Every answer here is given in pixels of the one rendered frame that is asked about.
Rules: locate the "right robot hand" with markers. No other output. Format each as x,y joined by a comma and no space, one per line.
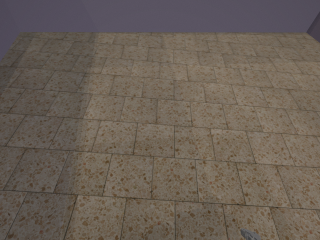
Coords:
249,235

